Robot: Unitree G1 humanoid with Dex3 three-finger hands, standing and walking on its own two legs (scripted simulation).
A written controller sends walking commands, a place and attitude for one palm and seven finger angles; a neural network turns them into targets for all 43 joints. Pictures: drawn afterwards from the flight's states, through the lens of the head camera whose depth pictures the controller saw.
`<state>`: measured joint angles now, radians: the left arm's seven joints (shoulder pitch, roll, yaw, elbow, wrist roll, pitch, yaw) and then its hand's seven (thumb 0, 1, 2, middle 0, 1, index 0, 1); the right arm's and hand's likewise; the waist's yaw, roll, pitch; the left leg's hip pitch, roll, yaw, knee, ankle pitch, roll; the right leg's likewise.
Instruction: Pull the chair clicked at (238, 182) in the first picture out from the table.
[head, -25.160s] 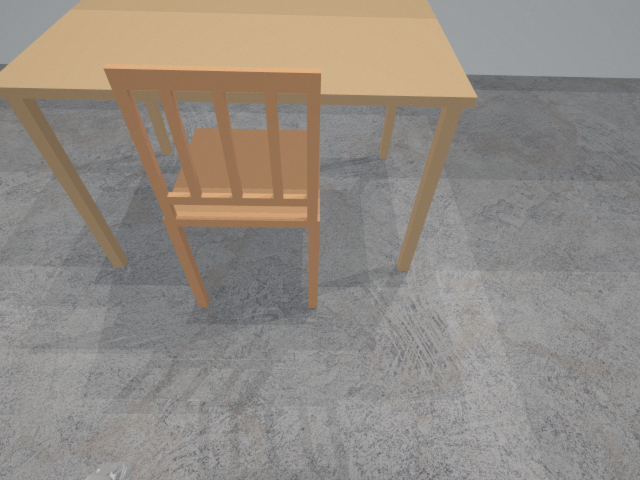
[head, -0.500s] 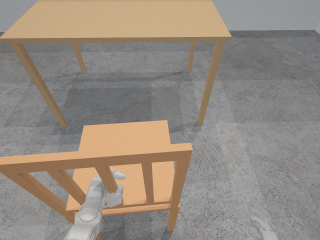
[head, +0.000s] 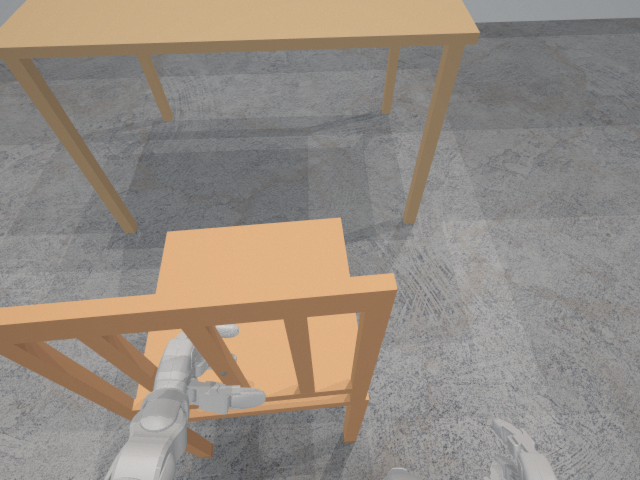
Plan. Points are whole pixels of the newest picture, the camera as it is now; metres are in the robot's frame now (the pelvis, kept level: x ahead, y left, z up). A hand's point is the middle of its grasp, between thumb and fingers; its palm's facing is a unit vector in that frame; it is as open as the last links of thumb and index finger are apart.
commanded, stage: open the thumb and straighten the fingers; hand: left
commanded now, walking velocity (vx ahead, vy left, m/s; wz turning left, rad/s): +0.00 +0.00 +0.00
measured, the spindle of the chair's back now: (224, 365) +0.28 +0.14 -0.05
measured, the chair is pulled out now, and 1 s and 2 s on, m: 0.62 0.62 0.61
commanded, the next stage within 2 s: draw the fingers out of the gap in 0.36 s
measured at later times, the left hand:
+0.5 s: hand (219, 378) +0.26 +0.14 -0.06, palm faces +0.01 -0.99 -0.15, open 17.4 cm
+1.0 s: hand (203, 442) +0.18 +0.15 -0.06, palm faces +0.03 -0.99 -0.16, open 17.4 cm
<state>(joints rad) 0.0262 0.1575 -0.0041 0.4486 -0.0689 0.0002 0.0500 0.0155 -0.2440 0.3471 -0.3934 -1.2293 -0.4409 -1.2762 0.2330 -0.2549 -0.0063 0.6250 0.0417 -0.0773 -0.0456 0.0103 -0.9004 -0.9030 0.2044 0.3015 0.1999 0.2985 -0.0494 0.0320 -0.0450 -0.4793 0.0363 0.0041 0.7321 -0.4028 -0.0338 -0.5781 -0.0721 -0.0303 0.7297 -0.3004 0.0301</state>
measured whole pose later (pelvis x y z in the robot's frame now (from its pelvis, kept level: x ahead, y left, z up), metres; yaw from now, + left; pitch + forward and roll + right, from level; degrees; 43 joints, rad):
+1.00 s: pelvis +0.01 +0.00 -0.03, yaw +2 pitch +12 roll -1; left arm 0.49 0.19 -0.06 -0.10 -0.06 0.16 0.03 -0.01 -0.54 0.20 -0.03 -0.01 -0.01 -0.01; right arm 0.24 -0.23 0.01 0.49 0.04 -0.13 -0.10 0.01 -0.90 -0.90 0.21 0.30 0.20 0.30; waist -0.04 0.04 -0.13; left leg -0.65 0.03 -0.05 0.97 -0.52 -0.04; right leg -0.71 -0.09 -0.07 0.93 -0.42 0.03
